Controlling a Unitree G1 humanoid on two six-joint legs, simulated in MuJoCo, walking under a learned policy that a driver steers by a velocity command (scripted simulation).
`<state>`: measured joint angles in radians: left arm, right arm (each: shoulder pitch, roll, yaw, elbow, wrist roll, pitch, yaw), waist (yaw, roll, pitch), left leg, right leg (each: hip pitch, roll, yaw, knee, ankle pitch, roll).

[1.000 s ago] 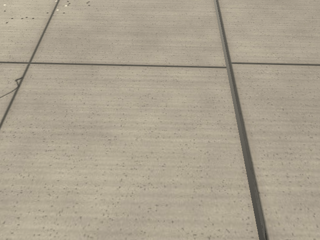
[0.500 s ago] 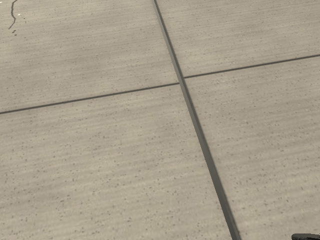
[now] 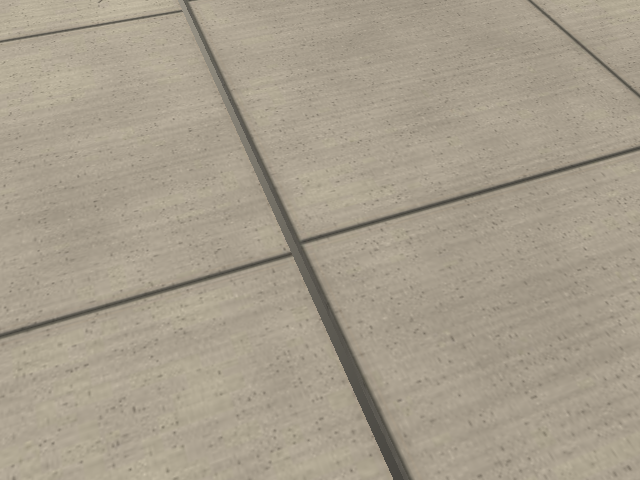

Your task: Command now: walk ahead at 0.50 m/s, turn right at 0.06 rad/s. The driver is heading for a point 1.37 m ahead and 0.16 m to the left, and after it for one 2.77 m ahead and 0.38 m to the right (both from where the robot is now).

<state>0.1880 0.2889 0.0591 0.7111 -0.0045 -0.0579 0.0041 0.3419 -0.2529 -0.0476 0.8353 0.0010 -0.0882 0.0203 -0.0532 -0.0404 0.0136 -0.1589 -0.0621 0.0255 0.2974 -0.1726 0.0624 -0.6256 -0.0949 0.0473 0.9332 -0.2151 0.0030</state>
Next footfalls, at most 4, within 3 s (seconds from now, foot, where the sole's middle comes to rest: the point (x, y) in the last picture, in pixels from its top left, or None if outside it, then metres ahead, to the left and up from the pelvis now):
0.26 right None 0.30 -0.16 -0.78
0.80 left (254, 436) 0.58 0.12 -0.78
1.28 right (312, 278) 0.96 -0.02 -0.75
1.74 left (197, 268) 1.03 0.27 -0.78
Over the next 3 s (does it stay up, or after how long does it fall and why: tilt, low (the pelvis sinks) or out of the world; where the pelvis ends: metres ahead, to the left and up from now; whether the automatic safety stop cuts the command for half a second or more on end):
stays up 1.29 0.17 0.00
